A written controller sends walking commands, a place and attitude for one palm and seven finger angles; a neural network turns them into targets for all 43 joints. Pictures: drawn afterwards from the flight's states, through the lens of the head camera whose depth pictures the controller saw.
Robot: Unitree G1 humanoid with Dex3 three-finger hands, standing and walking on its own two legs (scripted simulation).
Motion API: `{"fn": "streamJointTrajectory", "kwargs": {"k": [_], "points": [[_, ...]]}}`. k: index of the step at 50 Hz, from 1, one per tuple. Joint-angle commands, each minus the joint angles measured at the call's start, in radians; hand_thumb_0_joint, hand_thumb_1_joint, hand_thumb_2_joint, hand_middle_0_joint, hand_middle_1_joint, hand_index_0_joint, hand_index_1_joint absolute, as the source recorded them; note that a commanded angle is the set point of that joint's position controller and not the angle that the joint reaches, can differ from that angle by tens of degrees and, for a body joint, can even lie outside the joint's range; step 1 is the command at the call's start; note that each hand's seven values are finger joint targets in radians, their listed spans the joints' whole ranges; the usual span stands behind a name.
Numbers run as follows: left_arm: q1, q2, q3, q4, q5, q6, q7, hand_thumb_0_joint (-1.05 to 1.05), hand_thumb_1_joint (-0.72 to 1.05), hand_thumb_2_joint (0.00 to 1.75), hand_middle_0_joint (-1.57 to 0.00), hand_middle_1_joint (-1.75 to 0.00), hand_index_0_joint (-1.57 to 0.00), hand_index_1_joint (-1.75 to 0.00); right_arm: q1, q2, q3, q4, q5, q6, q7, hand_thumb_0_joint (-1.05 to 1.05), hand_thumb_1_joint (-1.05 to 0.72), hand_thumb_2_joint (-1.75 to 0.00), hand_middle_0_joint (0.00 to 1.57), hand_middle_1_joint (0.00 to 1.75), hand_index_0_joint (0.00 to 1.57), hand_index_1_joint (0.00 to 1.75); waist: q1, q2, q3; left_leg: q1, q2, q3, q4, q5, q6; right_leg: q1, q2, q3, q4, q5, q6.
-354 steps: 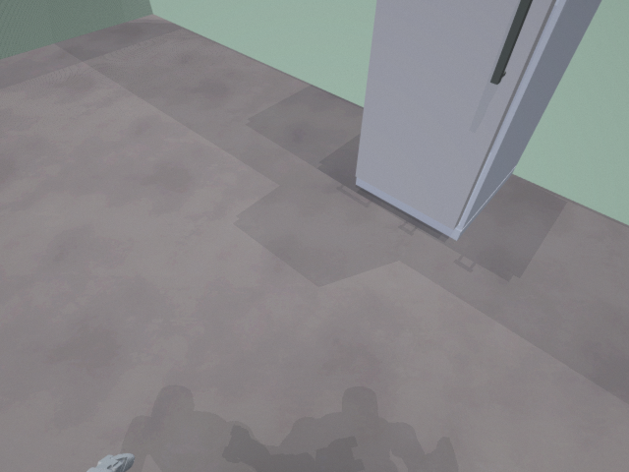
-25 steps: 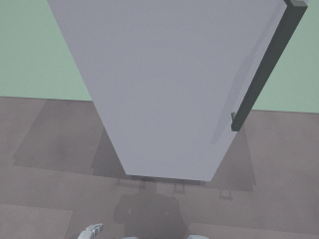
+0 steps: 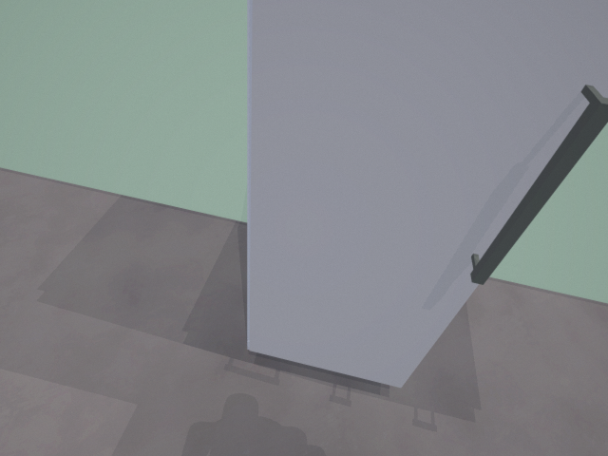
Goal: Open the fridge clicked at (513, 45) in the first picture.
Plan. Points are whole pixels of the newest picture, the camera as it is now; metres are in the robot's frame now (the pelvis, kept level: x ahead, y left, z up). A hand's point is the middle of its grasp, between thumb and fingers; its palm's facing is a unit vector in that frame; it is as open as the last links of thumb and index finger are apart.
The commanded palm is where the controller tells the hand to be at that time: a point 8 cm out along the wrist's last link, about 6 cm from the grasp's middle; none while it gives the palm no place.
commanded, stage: come to a stop and stand still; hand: right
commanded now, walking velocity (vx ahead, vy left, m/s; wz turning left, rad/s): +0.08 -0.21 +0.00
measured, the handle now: (524, 201) +0.49 -0.31 +0.13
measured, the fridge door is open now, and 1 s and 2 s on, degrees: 0 0 0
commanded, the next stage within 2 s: look again from close up in 0.66 s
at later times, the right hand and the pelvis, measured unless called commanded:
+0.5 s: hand out of the picture -0.04 -0.21 -0.19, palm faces +0.11 +0.97 -0.19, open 7.4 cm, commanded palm none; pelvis +0.01 -0.04 -0.01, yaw -2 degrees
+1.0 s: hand out of the picture +0.02 -0.23 -0.18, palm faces +0.01 +0.97 -0.25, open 7.4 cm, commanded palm none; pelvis -0.01 -0.04 -0.02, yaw -2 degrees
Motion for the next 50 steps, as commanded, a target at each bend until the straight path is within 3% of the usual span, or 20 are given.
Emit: {"fn": "streamJointTrajectory", "kwargs": {"k": [1, 5, 8, 11, 14, 15, 16, 17, 18, 21, 24, 27, 37, 38, 39, 40, 41, 43, 45, 50], "points": [[0.030, 0.040, 0.007, -0.053, -0.004, -0.049, -0.009, 0.00, 0.90, 0.90, -0.20, -0.30, -0.20, -0.30, -0.015, -0.170, -0.035, -0.052, 0.007, -0.044, -0.015, 0.00, -0.90, -0.90, 0.20, 0.30, 0.20, 0.30, 0.002, 0.202, 0.203, -0.082, 0.204, -0.122, -0.250, 0.014, 0.057, -0.122, -0.021, 0.000, 0.131, 0.067, 0.017], [-0.043, 0.040, -0.003, -0.082, -0.005, -0.055, 0.004, 0.00, 0.90, 0.90, -0.20, -0.30, -0.20, -0.30, 0.134, -0.149, -0.034, 0.003, 0.003, -0.052, -0.024, 0.00, -0.90, -0.90, 0.20, 0.30, 0.20, 0.30, -0.058, 0.203, 0.112, 0.114, 0.269, -0.151, -0.136, 0.405, 0.107, -0.165, -0.039, 0.004, 0.116, -0.015, 0.035], [-0.075, 0.027, -0.011, -0.092, -0.014, -0.054, 0.010, 0.00, 0.90, 0.90, -0.20, -0.30, -0.20, -0.30, 0.144, -0.153, -0.040, 0.016, -0.004, -0.048, -0.030, 0.00, -0.90, -0.90, 0.20, 0.30, 0.20, 0.30, -0.065, 0.226, 0.082, 0.137, 0.280, -0.151, -0.078, 0.580, 0.133, -0.120, -0.039, -0.010, 0.035, -0.080, 0.035], [-0.084, 0.002, -0.018, -0.085, -0.024, -0.062, 0.013, 0.00, 0.90, 0.90, -0.20, -0.30, -0.20, -0.30, 0.114, -0.158, -0.041, 0.021, -0.009, -0.040, -0.030, 0.00, -0.90, -0.90, 0.20, 0.30, 0.20, 0.30, -0.058, 0.265, 0.070, 0.071, 0.253, -0.128, -0.044, 0.632, 0.127, 0.020, -0.014, -0.044, -0.115, -0.089, 0.021], [-0.005, -0.005, -0.024, -0.040, -0.025, -0.077, 0.021, 0.00, 0.90, 0.90, -0.20, -0.30, -0.20, -0.30, 0.059, -0.143, -0.035, 0.034, 0.003, -0.032, -0.030, 0.00, -0.90, -0.90, 0.20, 0.30, 0.20, 0.30, -0.004, 0.239, 0.048, -0.057, 0.163, -0.062, 0.038, 0.511, 0.056, 0.268, 0.004, -0.073, -0.370, 0.160, 0.007], [0.034, 0.030, -0.022, -0.022, -0.022, -0.090, 0.027, 0.00, 0.90, 0.90, -0.20, -0.30, -0.20, -0.30, 0.062, -0.118, -0.030, 0.028, 0.008, -0.029, -0.030, 0.00, -0.90, -0.90, 0.20, 0.30, 0.20, 0.30, 0.004, 0.152, 0.009, -0.092, 0.117, -0.041, 0.099, 0.412, 0.028, 0.365, -0.048, -0.041, -0.404, 0.295, -0.008], [0.049, 0.082, -0.010, -0.018, -0.020, -0.098, 0.032, 0.00, 0.90, 0.90, -0.20, -0.30, -0.20, -0.30, 0.087, -0.082, -0.021, 0.030, 0.008, -0.025, -0.028, 0.00, -0.90, -0.90, 0.20, 0.30, 0.20, 0.30, 0.001, 0.017, -0.031, -0.183, 0.070, -0.007, 0.141, 0.215, -0.005, 0.466, -0.155, 0.060, -0.338, 0.521, -0.048], [0.040, 0.111, -0.009, -0.018, -0.018, -0.096, 0.038, 0.00, 0.90, 0.90, -0.20, -0.30, -0.20, -0.30, 0.097, -0.053, -0.012, 0.034, 0.009, -0.021, -0.031, 0.00, -0.90, -0.90, 0.20, 0.30, 0.20, 0.30, -0.005, -0.076, -0.035, -0.198, 0.048, 0.027, 0.134, 0.001, -0.031, 0.456, -0.242, 0.111, -0.328, 0.640, -0.106], [0.020, 0.110, -0.009, -0.019, -0.016, -0.089, 0.039, 0.00, 0.90, 0.90, -0.20, -0.30, -0.20, -0.30, 0.089, -0.043, -0.010, 0.036, 0.006, -0.016, -0.034, 0.00, -0.90, -0.90, 0.20, 0.30, 0.20, 0.30, -0.005, -0.076, 0.007, -0.183, 0.037, 0.031, 0.138, -0.117, -0.035, 0.391, -0.257, 0.092, -0.353, 0.585, -0.125], [-0.028, 0.074, -0.025, -0.008, -0.019, -0.091, 0.052, 0.00, 0.90, 0.90, -0.20, -0.30, -0.20, -0.30, 0.051, -0.061, -0.004, 0.053, 0.011, -0.002, -0.027, 0.00, -0.90, -0.90, 0.20, 0.30, 0.20, 0.30, -0.006, -0.179, 0.087, -0.158, 0.041, 0.032, 0.192, -0.115, -0.042, 0.323, -0.224, 0.091, -0.407, 0.710, -0.142], [-0.091, 0.058, -0.030, -0.023, -0.023, -0.088, 0.055, 0.00, 0.90, 0.90, -0.20, -0.30, -0.20, -0.30, 0.092, -0.072, 0.001, 0.088, 0.008, -0.007, -0.024, 0.00, -0.90, -0.90, 0.20, 0.30, 0.20, 0.30, -0.032, -0.076, 0.109, -0.107, 0.057, 0.004, 0.017, 0.109, -0.037, 0.298, -0.153, 0.032, -0.359, 0.562, -0.094], [-0.085, 0.038, -0.026, -0.023, -0.024, -0.084, 0.046, 0.00, 0.90, 0.90, -0.20, -0.30, -0.20, -0.30, 0.061, -0.098, 0.001, 0.088, 0.003, -0.018, -0.023, 0.00, -0.90, -0.90, 0.20, 0.30, 0.20, 0.30, -0.007, 0.072, 0.107, -0.096, 0.082, -0.015, -0.012, 0.321, -0.022, 0.306, -0.107, -0.001, -0.345, 0.414, -0.048], [-0.058, 0.040, -0.038, 0.005, -0.018, -0.099, 0.039, 0.00, 0.90, 0.90, -0.20, -0.30, -0.20, -0.30, -0.004, -0.119, -0.004, 0.053, 0.009, -0.022, -0.021, 0.00, -0.90, -0.90, 0.20, 0.30, 0.20, 0.30, -0.009, 0.042, 0.066, -0.037, 0.079, -0.005, -0.041, 0.260, -0.022, 0.307, -0.109, 0.005, -0.406, 0.387, -0.042], [-0.098, 0.102, -0.031, -0.078, -0.023, -0.108, 0.029, 0.00, 0.90, 0.90, -0.20, -0.30, -0.20, -0.30, 0.063, -0.141, 0.008, 0.054, -0.008, -0.049, -0.061, 0.00, -0.90, -0.90, 0.20, 0.30, 0.20, 0.30, -0.021, 0.128, 0.131, -0.109, 0.100, -0.075, -0.021, 0.547, -0.020, 0.212, -0.117, -0.007, -0.184, 0.534, -0.025], [-0.041, 0.062, -0.035, -0.095, -0.015, -0.103, 0.019, 0.00, 0.90, 0.90, -0.20, -0.30, -0.20, -0.30, 0.009, -0.175, -0.001, -0.003, -0.001, -0.057, -0.053, 0.00, -0.90, -0.90, 0.20, 0.30, 0.20, 0.30, 0.018, 0.061, 0.058, -0.065, 0.129, -0.054, 0.013, 0.430, 0.015, 0.202, -0.094, -0.001, -0.243, 0.234, -0.035], [-0.049, 0.053, -0.040, -0.084, -0.014, -0.102, 0.021, 0.00, 0.90, 0.90, -0.20, -0.30, -0.20, -0.30, -0.030, -0.169, 0.005, -0.013, 0.003, -0.057, -0.042, 0.00, -0.90, -0.90, 0.20, 0.30, 0.20, 0.30, 0.014, 0.006, 0.082, -0.095, 0.109, -0.045, 0.035, 0.351, 0.024, 0.199, -0.087, -0.003, -0.292, 0.205, -0.041], [-0.016, 0.055, -0.044, -0.081, -0.008, -0.108, 0.016, 0.00, 0.90, 0.90, -0.20, -0.30, -0.20, -0.30, -0.033, -0.173, 0.003, -0.023, 0.004, -0.058, -0.036, 0.00, -0.90, -0.90, 0.20, 0.30, 0.20, 0.30, 0.011, -0.070, 0.027, -0.062, 0.085, -0.020, 0.065, 0.284, 0.027, 0.209, -0.094, 0.004, -0.300, 0.302, -0.043], [-0.012, 0.072, -0.044, -0.093, -0.010, -0.107, 0.019, 0.00, 0.90, 0.90, -0.20, -0.30, -0.20, -0.30, -0.020, -0.168, 0.003, -0.035, 0.009, -0.050, -0.029, 0.00, -0.90, -0.90, 0.20, 0.30, 0.20, 0.30, 0.007, -0.064, -0.018, -0.058, 0.052, -0.002, 0.081, 0.165, 0.024, 0.234, -0.102, 0.016, -0.295, 0.319, -0.060], [-0.006, 0.081, -0.046, -0.101, -0.013, -0.105, 0.023, 0.00, 0.90, 0.90, -0.20, -0.30, -0.20, -0.30, -0.024, -0.162, 0.007, -0.035, 0.011, -0.041, -0.024, 0.00, -0.90, -0.90, 0.20, 0.30, 0.20, 0.30, 0.005, -0.032, 0.002, -0.073, 0.041, 0.004, 0.076, 0.101, 0.020, 0.218, -0.106, 0.022, -0.309, 0.274, -0.069], [0.004, 0.072, -0.054, -0.091, -0.013, -0.095, 0.019, 0.00, 0.90, 0.90, -0.20, -0.30, -0.20, -0.30, -0.042, -0.159, 0.014, -0.033, 0.011, -0.027, -0.017, 0.00, -0.90, -0.90, 0.20, 0.30, 0.20, 0.30, 0.002, 0.047, 0.152, -0.147, 0.045, -0.011, 0.017, -0.046, 0.015, 0.134, -0.088, 0.020, -0.367, 0.066, -0.062]]}}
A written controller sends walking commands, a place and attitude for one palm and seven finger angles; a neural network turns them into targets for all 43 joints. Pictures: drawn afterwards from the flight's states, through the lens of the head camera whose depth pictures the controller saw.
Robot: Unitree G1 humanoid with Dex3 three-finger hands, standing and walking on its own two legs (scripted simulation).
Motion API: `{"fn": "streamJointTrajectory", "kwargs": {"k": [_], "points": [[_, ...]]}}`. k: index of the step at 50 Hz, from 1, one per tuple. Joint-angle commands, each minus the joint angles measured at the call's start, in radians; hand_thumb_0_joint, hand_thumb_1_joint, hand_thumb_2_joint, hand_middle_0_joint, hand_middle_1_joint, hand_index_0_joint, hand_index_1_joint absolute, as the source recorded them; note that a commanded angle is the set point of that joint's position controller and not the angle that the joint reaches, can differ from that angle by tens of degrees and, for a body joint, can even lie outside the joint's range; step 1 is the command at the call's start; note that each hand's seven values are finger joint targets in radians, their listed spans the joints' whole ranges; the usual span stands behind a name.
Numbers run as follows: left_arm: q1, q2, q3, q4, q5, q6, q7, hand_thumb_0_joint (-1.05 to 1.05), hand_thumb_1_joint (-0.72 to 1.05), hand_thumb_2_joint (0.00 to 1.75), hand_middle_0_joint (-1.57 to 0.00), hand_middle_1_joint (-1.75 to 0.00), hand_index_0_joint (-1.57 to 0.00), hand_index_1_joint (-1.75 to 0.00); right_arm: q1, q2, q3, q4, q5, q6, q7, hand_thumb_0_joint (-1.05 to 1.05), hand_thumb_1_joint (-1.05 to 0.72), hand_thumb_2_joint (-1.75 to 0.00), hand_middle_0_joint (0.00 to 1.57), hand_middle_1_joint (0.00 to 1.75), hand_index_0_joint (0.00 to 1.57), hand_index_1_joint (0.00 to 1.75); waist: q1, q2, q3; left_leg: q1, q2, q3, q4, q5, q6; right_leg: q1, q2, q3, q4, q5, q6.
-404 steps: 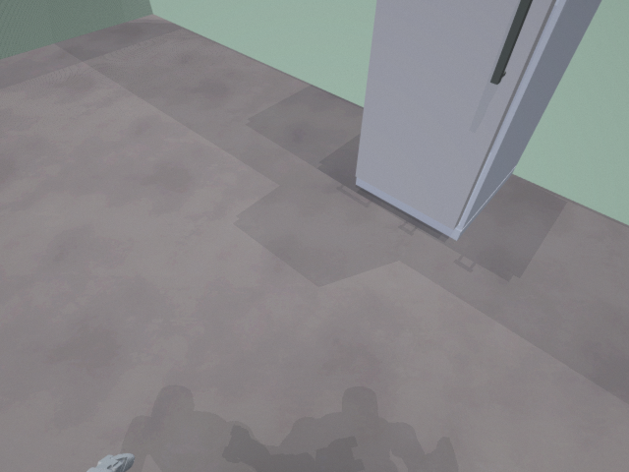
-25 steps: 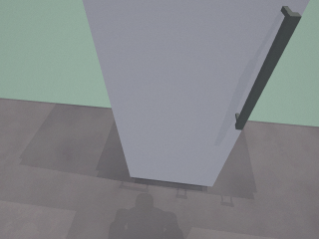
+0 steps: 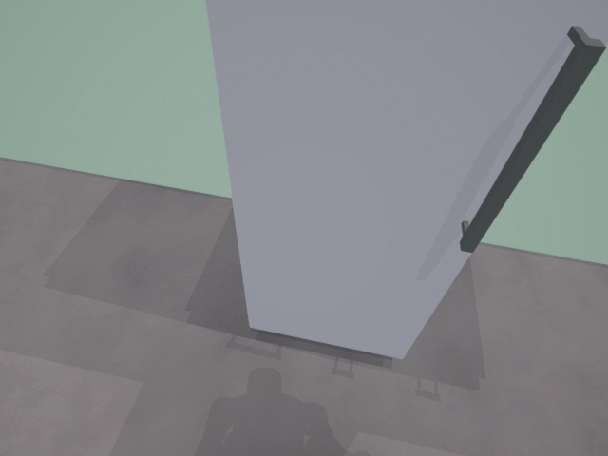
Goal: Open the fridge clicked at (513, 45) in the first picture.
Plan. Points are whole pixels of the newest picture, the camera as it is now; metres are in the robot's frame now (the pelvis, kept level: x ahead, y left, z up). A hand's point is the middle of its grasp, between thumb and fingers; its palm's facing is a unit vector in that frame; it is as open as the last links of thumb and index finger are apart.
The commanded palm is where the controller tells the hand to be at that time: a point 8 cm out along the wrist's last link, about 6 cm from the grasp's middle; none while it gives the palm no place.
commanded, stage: look again from close up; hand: right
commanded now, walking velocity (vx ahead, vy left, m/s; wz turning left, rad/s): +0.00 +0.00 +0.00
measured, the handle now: (510, 161) +0.51 -0.26 +0.15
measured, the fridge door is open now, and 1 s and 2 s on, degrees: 0 0 0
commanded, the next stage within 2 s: shuffle to correct the standing spot in 1.12 s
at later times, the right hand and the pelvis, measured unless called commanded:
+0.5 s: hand out of the picture +0.00 -0.14 -0.17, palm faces +0.01 +0.98 -0.19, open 7.4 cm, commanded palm none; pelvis +0.00 +0.03 +0.00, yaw +0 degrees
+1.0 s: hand out of the picture +0.02 -0.15 -0.17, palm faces +0.02 +0.98 -0.21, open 7.4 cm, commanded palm none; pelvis +0.01 +0.04 +0.01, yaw +0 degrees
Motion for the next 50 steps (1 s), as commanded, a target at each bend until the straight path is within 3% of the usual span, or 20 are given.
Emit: {"fn": "streamJointTrajectory", "kwargs": {"k": [1, 8, 14, 25, 26, 33, 37, 40, 50], "points": [[0.017, 0.077, 0.011, -0.060, -0.001, -0.024, 0.002, 0.00, 0.90, 0.90, -0.20, -0.30, -0.20, -0.30, 0.032, -0.111, -0.016, -0.038, 0.002, -0.006, -0.006, 0.00, -0.90, -0.90, 0.20, 0.30, 0.20, 0.30, -0.020, 0.042, 0.072, -0.077, 0.024, -0.044, -0.125, 0.008, 0.059, -0.052, -0.061, 0.095, -0.164, 0.061, -0.029], [0.043, 0.068, 0.008, -0.029, -0.002, -0.027, 0.003, 0.00, 0.90, 0.90, -0.20, -0.30, -0.20, -0.30, 0.054, -0.110, -0.016, -0.025, 0.006, -0.007, -0.004, 0.00, -0.90, -0.90, 0.20, 0.30, 0.20, 0.30, -0.024, 0.055, 0.042, -0.085, 0.034, -0.058, -0.145, 0.012, 0.057, -0.012, -0.060, 0.077, -0.171, 0.067, -0.022], [0.044, 0.051, 0.009, -0.008, -0.004, -0.032, 0.007, 0.00, 0.90, 0.90, -0.20, -0.30, -0.20, -0.30, 0.072, -0.099, -0.019, -0.013, 0.005, -0.014, -0.005, 0.00, -0.90, -0.90, 0.20, 0.30, 0.20, 0.30, -0.024, 0.059, 0.005, -0.070, 0.040, -0.062, -0.145, 0.117, 0.058, 0.029, -0.065, 0.062, -0.156, 0.151, -0.018], [0.011, 0.044, 0.011, 0.017, -0.006, -0.034, 0.015, 0.00, 0.90, 0.90, -0.20, -0.30, -0.20, -0.30, 0.094, -0.096, -0.024, 0.022, 0.002, -0.022, -0.005, 0.00, -0.90, -0.90, 0.20, 0.30, 0.20, 0.30, -0.028, 0.031, -0.001, -0.049, 0.048, -0.069, -0.152, 0.253, 0.062, 0.059, -0.071, 0.051, -0.144, 0.213, -0.009], [0.010, 0.040, 0.012, 0.018, -0.007, -0.032, 0.016, 0.00, 0.90, 0.90, -0.20, -0.30, -0.20, -0.30, 0.098, -0.094, -0.023, 0.023, 0.000, -0.022, -0.005, 0.00, -0.90, -0.90, 0.20, 0.30, 0.20, 0.30, -0.027, 0.052, 0.005, -0.054, 0.045, -0.070, -0.157, 0.251, 0.062, 0.063, -0.074, 0.049, -0.145, 0.205, -0.009], [-0.007, 0.052, 0.013, 0.022, -0.006, -0.033, 0.019, 0.00, 0.90, 0.90, -0.20, -0.30, -0.20, -0.30, 0.095, -0.100, -0.028, 0.028, 0.001, -0.024, -0.004, 0.00, -0.90, -0.90, 0.20, 0.30, 0.20, 0.30, -0.029, 0.030, -0.002, -0.039, 0.049, -0.070, -0.161, 0.299, 0.066, 0.071, -0.076, 0.046, -0.141, 0.230, -0.004], [-0.016, 0.058, 0.014, 0.023, -0.006, -0.031, 0.019, 0.00, 0.90, 0.90, -0.20, -0.30, -0.20, -0.30, 0.089, -0.102, -0.029, 0.027, 0.000, -0.023, -0.002, 0.00, -0.90, -0.90, 0.20, 0.30, 0.20, 0.30, -0.031, 0.039, 0.020, -0.048, 0.048, -0.071, -0.176, 0.265, 0.065, 0.058, -0.075, 0.046, -0.149, 0.206, -0.002], [-0.017, 0.062, 0.013, 0.024, -0.004, -0.032, 0.019, 0.00, 0.90, 0.90, -0.20, -0.30, -0.20, -0.30, 0.086, -0.110, -0.031, 0.026, 0.002, -0.025, -0.001, 0.00, -0.90, -0.90, 0.20, 0.30, 0.20, 0.30, -0.032, 0.046, -0.009, -0.026, 0.050, -0.068, -0.169, 0.301, 0.066, 0.068, -0.076, 0.048, -0.147, 0.228, -0.001], [-0.028, 0.073, 0.014, 0.029, -0.004, -0.032, 0.019, 0.00, 0.90, 0.90, -0.20, -0.30, -0.20, -0.30, 0.072, -0.122, -0.034, 0.018, 0.003, -0.024, 0.000, 0.00, -0.90, -0.90, 0.20, 0.30, 0.20, 0.30, -0.034, 0.044, -0.008, -0.014, 0.048, -0.063, -0.172, 0.312, 0.067, 0.070, -0.078, 0.053, -0.153, 0.246, 0.000]]}}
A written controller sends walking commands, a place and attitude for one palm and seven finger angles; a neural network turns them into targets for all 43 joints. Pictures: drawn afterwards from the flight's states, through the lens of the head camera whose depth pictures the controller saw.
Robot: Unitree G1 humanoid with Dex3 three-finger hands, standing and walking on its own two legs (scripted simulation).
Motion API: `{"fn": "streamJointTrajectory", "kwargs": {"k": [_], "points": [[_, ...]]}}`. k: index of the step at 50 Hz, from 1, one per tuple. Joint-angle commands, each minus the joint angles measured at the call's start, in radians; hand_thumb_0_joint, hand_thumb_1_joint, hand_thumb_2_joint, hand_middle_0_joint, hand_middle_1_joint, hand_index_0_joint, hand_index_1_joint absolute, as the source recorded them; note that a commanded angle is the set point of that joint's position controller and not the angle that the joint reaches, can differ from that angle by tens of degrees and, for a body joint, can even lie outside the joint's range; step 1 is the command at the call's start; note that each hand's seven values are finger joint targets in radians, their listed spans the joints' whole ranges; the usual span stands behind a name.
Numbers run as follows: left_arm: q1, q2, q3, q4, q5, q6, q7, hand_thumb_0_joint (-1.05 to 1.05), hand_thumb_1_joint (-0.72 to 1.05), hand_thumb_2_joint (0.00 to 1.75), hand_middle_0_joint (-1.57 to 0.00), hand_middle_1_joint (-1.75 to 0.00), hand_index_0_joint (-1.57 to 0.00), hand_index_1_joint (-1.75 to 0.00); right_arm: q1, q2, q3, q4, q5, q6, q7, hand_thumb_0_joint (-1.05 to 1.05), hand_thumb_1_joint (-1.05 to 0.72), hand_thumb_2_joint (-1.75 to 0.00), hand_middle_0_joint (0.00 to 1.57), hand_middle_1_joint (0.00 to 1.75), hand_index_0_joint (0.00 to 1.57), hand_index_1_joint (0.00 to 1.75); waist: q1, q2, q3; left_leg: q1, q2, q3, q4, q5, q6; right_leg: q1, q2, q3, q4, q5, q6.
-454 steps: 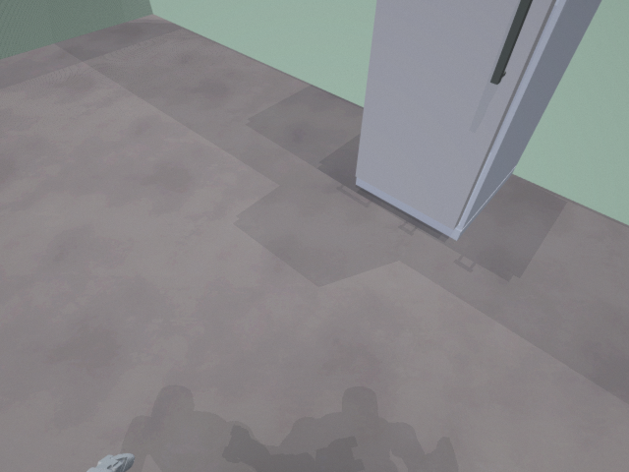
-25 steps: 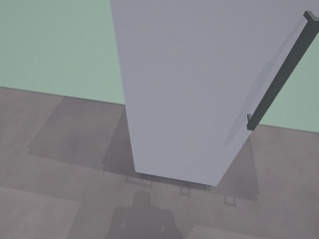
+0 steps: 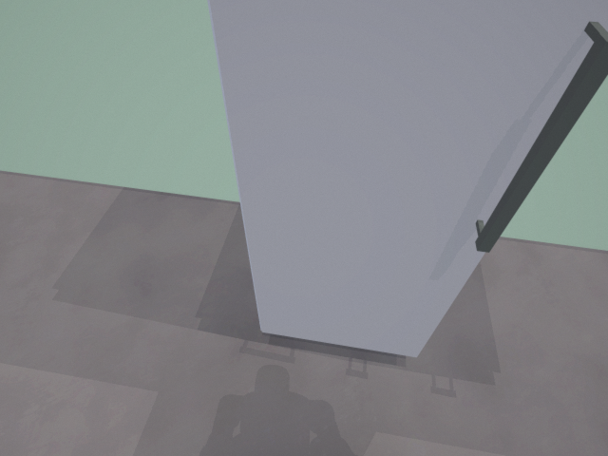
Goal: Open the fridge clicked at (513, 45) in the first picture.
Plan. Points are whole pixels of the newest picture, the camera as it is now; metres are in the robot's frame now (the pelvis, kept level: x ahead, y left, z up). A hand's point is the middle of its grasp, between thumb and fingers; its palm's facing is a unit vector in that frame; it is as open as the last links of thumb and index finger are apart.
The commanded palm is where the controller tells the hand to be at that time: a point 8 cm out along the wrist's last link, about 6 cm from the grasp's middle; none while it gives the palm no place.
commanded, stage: look again from close up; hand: right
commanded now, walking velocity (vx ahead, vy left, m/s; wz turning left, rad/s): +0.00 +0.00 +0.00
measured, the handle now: (527, 160) +0.50 -0.30 +0.14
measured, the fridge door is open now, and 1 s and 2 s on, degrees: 0 0 0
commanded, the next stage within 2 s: shuffle to correct the standing spot in 0.12 s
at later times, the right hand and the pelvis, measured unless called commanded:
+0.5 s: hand out of the picture +0.00 -0.21 -0.19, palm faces +0.15 +0.97 -0.20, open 7.4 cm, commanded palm none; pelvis +0.01 -0.03 -0.01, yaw -5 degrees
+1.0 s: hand out of the picture +0.10 -0.26 -0.17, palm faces +0.11 +0.97 -0.21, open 7.3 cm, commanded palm none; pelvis +0.05 -0.08 +0.00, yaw -5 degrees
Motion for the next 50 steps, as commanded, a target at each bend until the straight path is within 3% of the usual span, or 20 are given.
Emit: {"fn": "streamJointTrajectory", "kwargs": {"k": [1, 13, 15, 17, 19, 21, 24, 25, 26, 27, 28, 29, 31, 32, 34, 38, 41, 46, 48, 50], "points": [[0.046, 0.102, 0.021, -0.029, -0.003, -0.019, 0.008, 0.00, 0.90, 0.90, -0.20, -0.30, -0.20, -0.30, 0.057, -0.121, -0.021, -0.027, 0.003, -0.010, -0.011, 0.00, -0.90, -0.90, 0.20, 0.30, 0.20, 0.30, -0.005, 0.003, -0.003, -0.045, 0.098, -0.083, -0.098, 0.298, 0.013, 0.030, -0.038, 0.030, -0.049, 0.205, -0.059], [0.052, 0.101, 0.018, -0.030, -0.001, -0.018, 0.006, 0.00, 0.90, 0.90, -0.20, -0.30, -0.20, -0.30, 0.056, -0.120, -0.029, -0.028, 0.001, -0.006, -0.012, 0.00, -0.90, -0.90, 0.20, 0.30, 0.20, 0.30, -0.011, -0.002, -0.017, -0.016, 0.112, -0.075, -0.081, 0.287, 0.013, 0.013, -0.027, 0.024, -0.028, 0.199, -0.059], [0.049, 0.089, 0.020, -0.045, 0.000, -0.007, 0.002, 0.00, 0.90, 0.90, -0.20, -0.30, -0.20, -0.30, 0.082, -0.137, -0.041, -0.027, -0.001, 0.003, -0.014, 0.00, -0.90, -0.90, 0.20, 0.30, 0.20, 0.30, -0.024, 0.040, 0.000, 0.007, 0.155, -0.106, -0.088, 0.206, 0.032, -0.064, 0.004, -0.002, 0.026, 0.095, -0.053], [0.019, 0.081, 0.025, -0.075, 0.003, 0.005, -0.003, 0.00, 0.90, 0.90, -0.20, -0.30, -0.20, -0.30, 0.114, -0.169, -0.060, -0.032, -0.004, 0.011, -0.016, 0.00, -0.90, -0.90, 0.20, 0.30, 0.20, 0.30, -0.045, 0.126, 0.042, 0.021, 0.247, -0.188, -0.149, 0.137, 0.078, -0.177, 0.041, -0.037, 0.139, -0.058, -0.042], [-0.037, 0.081, 0.032, -0.116, 0.004, 0.012, -0.008, 0.00, 0.90, 0.90, -0.20, -0.30, -0.20, -0.30, 0.147, -0.181, -0.074, -0.041, -0.011, 0.011, -0.019, 0.00, -0.90, -0.90, 0.20, 0.30, 0.20, 0.30, -0.073, 0.188, 0.092, 0.051, 0.340, -0.269, -0.176, 0.278, 0.149, -0.312, 0.037, -0.016, 0.301, -0.233, -0.043], [-0.052, 0.082, 0.037, -0.143, 0.000, 0.012, -0.010, 0.00, 0.90, 0.90, -0.20, -0.30, -0.20, -0.30, 0.156, -0.181, -0.087, -0.053, -0.016, 0.008, -0.025, 0.00, -0.90, -0.90, 0.20, 0.30, 0.20, 0.30, -0.075, 0.168, 0.088, 0.071, 0.395, -0.266, -0.156, 0.379, 0.187, -0.364, 0.013, 0.016, 0.385, -0.268, -0.049], [-0.004, 0.065, 0.037, -0.152, -0.010, 0.009, -0.023, 0.00, 0.90, 0.90, -0.20, -0.30, -0.20, -0.30, 0.073, -0.189, -0.090, -0.090, -0.018, 0.006, -0.020, 0.00, -0.90, -0.90, 0.20, 0.30, 0.20, 0.30, -0.022, 0.160, 0.056, -0.028, 0.350, -0.139, -0.075, 0.397, 0.133, -0.202, 0.023, 0.004, 0.223, -0.169, -0.049], [0.050, 0.061, 0.036, -0.135, -0.008, 0.007, -0.024, 0.00, 0.90, 0.90, -0.20, -0.30, -0.20, -0.30, 0.048, -0.190, -0.091, -0.098, -0.014, 0.010, -0.017, 0.00, -0.90, -0.90, 0.20, 0.30, 0.20, 0.30, 0.004, 0.155, 0.038, -0.097, 0.307, -0.078, -0.037, 0.312, 0.098, -0.083, 0.055, -0.044, 0.134, -0.075, -0.049], [0.142, 0.071, 0.040, -0.105, -0.004, 0.003, -0.023, 0.00, 0.90, 0.90, -0.20, -0.30, -0.20, -0.30, 0.022, -0.169, -0.087, -0.110, -0.014, 0.017, -0.015, 0.00, -0.90, -0.90, 0.20, 0.30, 0.20, 0.30, 0.049, 0.098, 0.017, -0.190, 0.253, -0.028, 0.063, 0.171, 0.062, 0.069, 0.065, -0.049, 0.041, 0.013, -0.058], [0.224, 0.149, 0.054, -0.087, 0.007, -0.002, -0.016, 0.00, 0.90, 0.90, -0.20, -0.30, -0.20, -0.30, 0.014, -0.121, -0.080, -0.129, -0.009, 0.026, -0.010, 0.00, -0.90, -0.90, 0.20, 0.30, 0.20, 0.30, 0.075, -0.147, -0.017, -0.295, 0.141, 0.052, 0.278, -0.048, 0.015, 0.141, -0.053, 0.139, -0.060, -0.003, -0.109], [0.278, 0.232, 0.077, -0.086, 0.014, 0.001, -0.011, 0.00, 0.90, 0.90, -0.20, -0.30, -0.20, -0.30, -0.003, -0.071, -0.069, -0.161, -0.006, 0.035, -0.007, 0.00, -0.90, -0.90, 0.20, 0.30, 0.20, 0.30, 0.088, -0.394, -0.027, -0.451, 0.015, 0.080, 0.552, -0.378, -0.024, 0.135, -0.242, 0.433, -0.205, -0.016, -0.212], [0.265, 0.235, 0.073, -0.095, 0.009, 0.010, -0.009, 0.00, 0.90, 0.90, -0.20, -0.30, -0.20, -0.30, -0.019, -0.076, -0.066, -0.173, -0.014, 0.037, -0.010, 0.00, -0.90, -0.90, 0.20, 0.30, 0.20, 0.30, 0.089, -0.309, -0.033, -0.479, 0.037, -0.020, 0.688, -0.367, 0.006, 0.088, -0.285, 0.456, -0.242, -0.107, -0.274], [0.147, 0.155, 0.054, -0.140, 0.008, -0.003, -0.005, 0.00, 0.90, 0.90, -0.20, -0.30, -0.20, -0.30, -0.036, -0.072, -0.065, -0.153, -0.020, 0.029, -0.001, 0.00, -0.90, -0.90, 0.20, 0.30, 0.20, 0.30, 0.043, -0.178, 0.017, -0.488, 0.085, -0.051, 0.770, -0.218, 0.021, -0.028, -0.237, 0.418, -0.256, -0.203, -0.278], [0.111, 0.133, 0.043, -0.149, 0.010, -0.012, -0.002, 0.00, 0.90, 0.90, -0.20, -0.30, -0.20, -0.30, -0.014, -0.063, -0.064, -0.130, -0.021, 0.027, 0.005, 0.00, -0.90, -0.90, 0.20, 0.30, 0.20, 0.30, 0.021, -0.117, 0.024, -0.468, 0.095, -0.053, 0.779, -0.129, 0.013, -0.061, -0.205, 0.360, -0.264, -0.178, -0.260], [0.109, 0.112, 0.036, -0.149, 0.008, -0.032, 0.003, 0.00, 0.90, 0.90, -0.20, -0.30, -0.20, -0.30, 0.049, -0.034, -0.054, -0.099, -0.022, 0.025, 0.010, 0.00, -0.90, -0.90, 0.20, 0.30, 0.20, 0.30, -0.004, -0.066, -0.006, -0.437, 0.095, -0.034, 0.739, -0.041, -0.007, -0.026, -0.158, 0.253, -0.251, 0.022, -0.248], [0.165, 0.090, 0.027, -0.120, 0.005, -0.053, 0.016, 0.00, 0.90, 0.90, -0.20, -0.30, -0.20, -0.30, 0.054, -0.009, -0.038, -0.090, -0.011, 0.029, -0.003, 0.00, -0.90, -0.90, 0.20, 0.30, 0.20, 0.30, -0.003, -0.018, -0.056, -0.383, 0.077, -0.050, 0.581, -0.016, -0.039, 0.074, -0.161, 0.176, -0.187, 0.534, -0.255], [0.157, 0.080, 0.025, -0.101, 0.004, -0.050, 0.022, 0.00, 0.90, 0.90, -0.20, -0.30, -0.20, -0.30, 0.039, -0.002, -0.025, -0.091, -0.006, 0.032, -0.016, 0.00, -0.90, -0.90, 0.20, 0.30, 0.20, 0.30, -0.003, -0.032, -0.057, -0.304, 0.064, -0.052, 0.416, -0.027, -0.047, 0.088, -0.165, 0.140, -0.146, 0.692, -0.246], [0.157, 0.069, 0.032, -0.074, 0.005, -0.031, 0.025, 0.00, 0.90, 0.90, -0.20, -0.30, -0.20, -0.30, -0.002, -0.016, -0.024, -0.098, -0.001, 0.036, -0.027, 0.00, -0.90, -0.90, 0.20, 0.30, 0.20, 0.30, 0.013, -0.114, -0.019, -0.205, 0.053, -0.055, 0.213, -0.043, -0.040, 0.053, -0.174, 0.162, -0.129, 0.618, -0.231], [0.152, 0.069, 0.035, -0.069, 0.004, -0.028, 0.026, 0.00, 0.90, 0.90, -0.20, -0.30, -0.20, -0.30, 0.003, -0.022, -0.026, -0.092, 0.001, 0.034, -0.027, 0.00, -0.90, -0.90, 0.20, 0.30, 0.20, 0.30, 0.006, -0.093, -0.018, -0.153, 0.049, -0.055, 0.112, 0.012, -0.036, 0.043, -0.162, 0.158, -0.108, 0.584, -0.212], [0.146, 0.063, 0.036, -0.066, -0.003, -0.026, 0.024, 0.00, 0.90, 0.90, -0.20, -0.30, -0.20, -0.30, 0.032, -0.041, -0.028, -0.083, -0.001, 0.021, -0.029, 0.00, -0.90, -0.90, 0.20, 0.30, 0.20, 0.30, -0.010, -0.033, -0.031, -0.058, 0.065, -0.090, -0.044, 0.185, -0.027, 0.008, -0.119, 0.143, -0.048, 0.486, -0.160]]}}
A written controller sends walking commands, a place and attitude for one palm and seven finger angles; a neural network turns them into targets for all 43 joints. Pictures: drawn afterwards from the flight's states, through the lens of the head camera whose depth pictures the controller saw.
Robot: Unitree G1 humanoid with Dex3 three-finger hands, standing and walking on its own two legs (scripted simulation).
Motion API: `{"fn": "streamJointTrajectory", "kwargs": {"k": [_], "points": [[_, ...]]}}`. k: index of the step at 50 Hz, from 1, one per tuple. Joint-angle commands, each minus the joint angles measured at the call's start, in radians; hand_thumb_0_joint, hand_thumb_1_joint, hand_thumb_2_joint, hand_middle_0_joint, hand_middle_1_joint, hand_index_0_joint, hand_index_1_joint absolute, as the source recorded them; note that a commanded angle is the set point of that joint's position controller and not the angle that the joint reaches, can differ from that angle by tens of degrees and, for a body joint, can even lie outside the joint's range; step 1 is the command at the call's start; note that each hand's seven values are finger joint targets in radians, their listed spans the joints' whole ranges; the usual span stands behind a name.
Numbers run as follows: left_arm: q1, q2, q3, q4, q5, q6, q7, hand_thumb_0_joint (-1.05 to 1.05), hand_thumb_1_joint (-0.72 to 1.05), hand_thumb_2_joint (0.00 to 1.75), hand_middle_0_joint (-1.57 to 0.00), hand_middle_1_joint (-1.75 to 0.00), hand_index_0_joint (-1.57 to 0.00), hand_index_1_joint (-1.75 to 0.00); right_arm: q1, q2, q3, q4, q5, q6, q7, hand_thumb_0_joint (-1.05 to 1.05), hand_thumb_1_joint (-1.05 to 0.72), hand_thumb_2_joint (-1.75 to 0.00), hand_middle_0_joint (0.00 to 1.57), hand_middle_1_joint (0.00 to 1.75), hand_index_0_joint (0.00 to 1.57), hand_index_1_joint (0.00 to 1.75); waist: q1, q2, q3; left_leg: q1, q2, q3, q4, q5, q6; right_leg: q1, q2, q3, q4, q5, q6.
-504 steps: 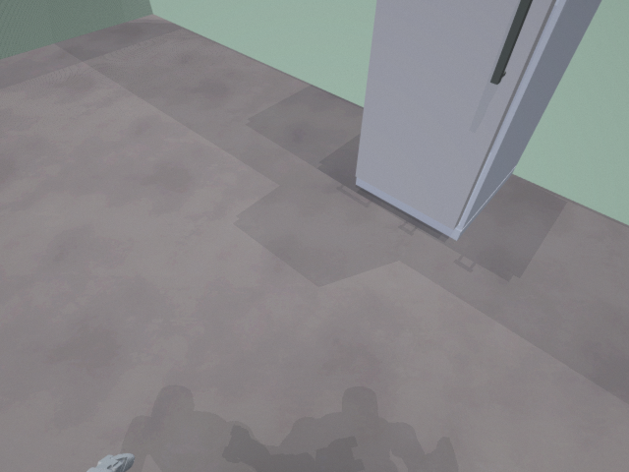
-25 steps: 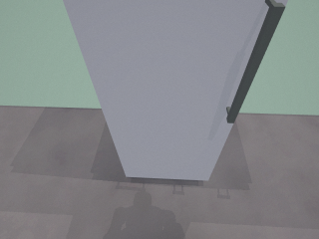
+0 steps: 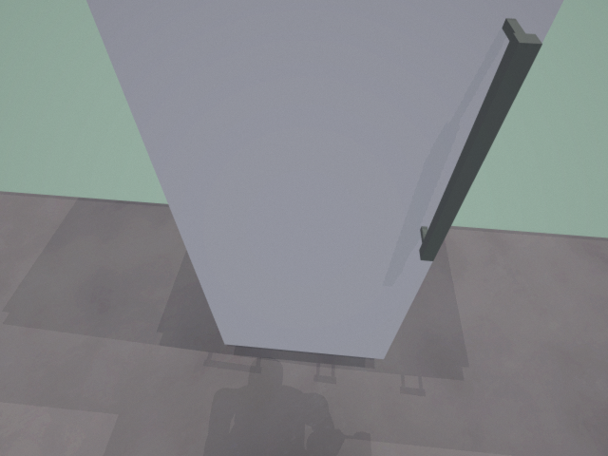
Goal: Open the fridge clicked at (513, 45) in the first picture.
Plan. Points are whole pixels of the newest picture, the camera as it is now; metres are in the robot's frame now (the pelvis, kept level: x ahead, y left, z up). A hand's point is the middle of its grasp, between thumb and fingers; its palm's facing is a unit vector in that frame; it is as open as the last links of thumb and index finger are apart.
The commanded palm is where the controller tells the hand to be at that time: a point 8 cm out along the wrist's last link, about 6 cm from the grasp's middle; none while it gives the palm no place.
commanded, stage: come to a stop and stand still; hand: right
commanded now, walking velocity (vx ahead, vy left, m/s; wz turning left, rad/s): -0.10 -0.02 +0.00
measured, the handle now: (459, 167) +0.47 -0.17 +0.14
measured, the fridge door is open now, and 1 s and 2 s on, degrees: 0 0 0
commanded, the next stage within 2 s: look again from close up in 1.42 s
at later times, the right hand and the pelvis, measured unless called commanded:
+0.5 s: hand out of the picture +0.01 -0.14 -0.17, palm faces +0.02 +0.98 -0.21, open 7.3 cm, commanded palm none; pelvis -0.02 +0.04 +0.00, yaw +0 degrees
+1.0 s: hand out of the picture +0.00 -0.13 -0.17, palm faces +0.01 +0.98 -0.21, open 7.4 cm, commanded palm none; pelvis +0.00 +0.03 +0.00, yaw +0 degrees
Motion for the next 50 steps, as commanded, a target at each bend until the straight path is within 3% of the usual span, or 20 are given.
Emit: {"fn": "streamJointTrajectory", "kwargs": {"k": [1, 2, 3, 4, 5, 9, 15, 21, 30, 36, 37, 38, 39, 40, 41, 45, 50], "points": [[0.072, 0.116, 0.039, -0.028, -0.015, -0.016, 0.006, 0.00, 0.90, 0.90, -0.20, -0.30, -0.20, -0.30, 0.121, -0.087, -0.006, -0.008, 0.000, -0.028, -0.011, 0.00, -0.90, -0.90, 0.20, 0.30, 0.20, 0.30, -0.027, 0.010, -0.056, 0.159, 0.067, -0.119, -0.200, 0.375, 0.035, -0.034, -0.228, 0.180, -0.002, 0.409, 0.025], [0.072, 0.110, 0.038, -0.033, -0.018, -0.014, 0.003, 0.00, 0.90, 0.90, -0.20, -0.30, -0.20, -0.30, 0.121, -0.099, -0.005, -0.008, 0.003, -0.032, -0.010, 0.00, -0.90, -0.90, 0.20, 0.30, 0.20, 0.30, -0.018, 0.039, -0.055, 0.157, 0.122, -0.148, -0.160, 0.523, 0.063, -0.055, -0.188, 0.147, -0.010, 0.291, 0.051], [0.078, 0.104, 0.038, -0.032, -0.016, -0.010, 0.001, 0.00, 0.90, 0.90, -0.20, -0.30, -0.20, -0.30, 0.111, -0.105, -0.001, -0.015, 0.005, -0.030, -0.009, 0.00, -0.90, -0.90, 0.20, 0.30, 0.20, 0.30, -0.011, 0.021, -0.050, 0.131, 0.144, -0.143, -0.142, 0.539, 0.080, -0.050, -0.167, 0.141, -0.027, 0.227, 0.062], [0.079, 0.103, 0.039, -0.024, -0.013, 0.000, 0.000, 0.00, 0.90, 0.90, -0.20, -0.30, -0.20, -0.30, 0.101, -0.104, -0.004, -0.019, 0.006, -0.032, -0.010, 0.00, -0.90, -0.90, 0.20, 0.30, 0.20, 0.30, -0.005, 0.086, -0.080, 0.116, 0.126, -0.146, -0.134, 0.510, 0.093, -0.015, -0.166, 0.132, -0.016, 0.214, 0.066], [0.075, 0.110, 0.041, -0.022, -0.012, 0.003, -0.001, 0.00, 0.90, 0.90, -0.20, -0.30, -0.20, -0.30, 0.093, -0.096, -0.003, -0.025, 0.007, -0.030, -0.010, 0.00, -0.90, -0.90, 0.20, 0.30, 0.20, 0.30, -0.007, 0.090, -0.082, 0.091, 0.124, -0.140, -0.146, 0.460, 0.094, 0.008, -0.169, 0.119, -0.012, 0.196, 0.065], [0.053, 0.107, 0.039, -0.027, -0.009, 0.007, -0.006, 0.00, 0.90, 0.90, -0.20, -0.30, -0.20, -0.30, 0.078, -0.099, -0.006, -0.045, 0.007, -0.022, -0.010, 0.00, -0.90, -0.90, 0.20, 0.30, 0.20, 0.30, -0.017, 0.005, -0.052, 0.059, 0.102, -0.139, -0.174, 0.286, 0.084, -0.004, -0.177, 0.128, -0.038, 0.161, 0.060], [0.040, 0.105, 0.033, -0.030, -0.007, 0.014, -0.011, 0.00, 0.90, 0.90, -0.20, -0.30, -0.20, -0.30, 0.077, -0.093, 0.002, -0.039, 0.006, -0.021, -0.004, 0.00, -0.90, -0.90, 0.20, 0.30, 0.20, 0.30, -0.016, -0.013, 0.007, 0.002, 0.085, -0.154, -0.250, 0.086, 0.082, -0.024, -0.173, 0.138, -0.073, 0.029, 0.061], [0.041, 0.108, 0.026, -0.012, -0.009, 0.010, -0.013, 0.00, 0.90, 0.90, -0.20, -0.30, -0.20, -0.30, 0.109, -0.085, 0.014, -0.011, 0.006, -0.034, 0.001, 0.00, -0.90, -0.90, 0.20, 0.30, 0.20, 0.30, -0.015, -0.004, -0.001, 0.017, 0.073, -0.153, -0.308, 0.052, 0.072, 0.010, -0.174, 0.135, -0.091, 0.023, 0.064], [0.055, 0.107, 0.013, 0.019, -0.010, 0.007, -0.011, 0.00, 0.90, 0.90, -0.20, -0.30, -0.20, -0.30, 0.159, -0.073, 0.023, 0.038, 0.011, -0.042, 0.005, 0.00, -0.90, -0.90, 0.20, 0.30, 0.20, 0.30, -0.017, -0.008, 0.043, 0.017, 0.060, -0.148, -0.358, -0.002, 0.067, -0.002, -0.171, 0.133, -0.118, -0.004, 0.067], [0.071, 0.096, 0.010, 0.035, -0.011, 0.003, -0.006, 0.00, 0.90, 0.90, -0.20, -0.30, -0.20, -0.30, 0.188, -0.059, 0.025, 0.058, 0.011, -0.047, 0.003, 0.00, -0.90, -0.90, 0.20, 0.30, 0.20, 0.30, -0.017, -0.021, 0.031, 0.038, 0.054, -0.140, -0.357, 0.039, 0.070, 0.012, -0.176, 0.132, -0.119, 0.016, 0.068], [-0.043, 0.157, 0.018, -0.029, -0.014, -0.010, -0.017, 0.00, 0.90, 0.90, -0.20, -0.30, -0.20, -0.30, 0.254, -0.073, 0.029, 0.088, -0.006, -0.068, -0.035, 0.00, -0.90, -0.90, 0.20, 0.30, 0.20, 0.30, -0.051, -0.084, 0.054, 0.065, 0.109, -0.168, -0.309, 0.416, 0.016, -0.082, -0.189, 0.078, 0.084, 0.025, 0.095], [0.021, 0.095, 0.015, -0.061, -0.015, 0.009, -0.021, 0.00, 0.90, 0.90, -0.20, -0.30, -0.20, -0.30, 0.219, -0.132, 0.021, 0.039, 0.004, -0.072, -0.025, 0.00, -0.90, -0.90, 0.20, 0.30, 0.20, 0.30, 0.003, -0.054, -0.046, 0.071, 0.166, -0.260, -0.358, 0.123, 0.075, -0.067, -0.126, 0.112, 0.116, -0.113, 0.094], [0.049, 0.094, 0.018, -0.044, -0.009, 0.007, -0.023, 0.00, 0.90, 0.90, -0.20, -0.30, -0.20, -0.30, 0.182, -0.118, 0.020, 0.026, 0.004, -0.073, -0.016, 0.00, -0.90, -0.90, 0.20, 0.30, 0.20, 0.30, 0.019, -0.091, -0.027, -0.010, 0.157, -0.253, -0.379, -0.107, 0.124, -0.029, -0.130, 0.119, 0.098, -0.081, 0.086], [0.091, 0.091, 0.016, -0.035, -0.007, 0.004, -0.025, 0.00, 0.90, 0.90, -0.20, -0.30, -0.20, -0.30, 0.173, -0.107, 0.018, 0.022, 0.003, -0.076, -0.014, 0.00, -0.90, -0.90, 0.20, 0.30, 0.20, 0.30, 0.034, -0.081, -0.053, -0.034, 0.129, -0.220, -0.365, -0.134, 0.132, -0.004, -0.134, 0.117, 0.084, -0.030, 0.081], [0.116, 0.085, 0.014, -0.037, -0.005, 0.000, -0.026, 0.00, 0.90, 0.90, -0.20, -0.30, -0.20, -0.30, 0.165, -0.104, 0.018, 0.015, 0.005, -0.081, -0.011, 0.00, -0.90, -0.90, 0.20, 0.30, 0.20, 0.30, 0.032, -0.094, -0.070, -0.032, 0.113, -0.182, -0.339, -0.085, 0.129, 0.021, -0.133, 0.118, 0.070, -0.002, 0.078], [0.109, 0.105, 0.010, -0.046, -0.006, -0.006, -0.018, 0.00, 0.90, 0.90, -0.20, -0.30, -0.20, -0.30, 0.171, -0.051, 0.028, 0.029, 0.010, -0.073, -0.002, 0.00, -0.90, -0.90, 0.20, 0.30, 0.20, 0.30, 0.012, -0.011, 0.034, -0.009, 0.055, -0.159, -0.297, -0.052, 0.107, -0.074, -0.158, 0.162, -0.024, -0.014, 0.056], [0.102, 0.121, 0.001, -0.036, -0.007, -0.021, -0.011, 0.00, 0.90, 0.90, -0.20, -0.30, -0.20, -0.30, 0.187, -0.041, 0.032, 0.041, 0.014, -0.068, 0.000, 0.00, -0.90, -0.90, 0.20, 0.30, 0.20, 0.30, -0.012, -0.020, 0.057, 0.064, 0.036, -0.126, -0.243, 0.100, 0.094, -0.091, -0.175, 0.178, -0.087, 0.041, 0.045]]}}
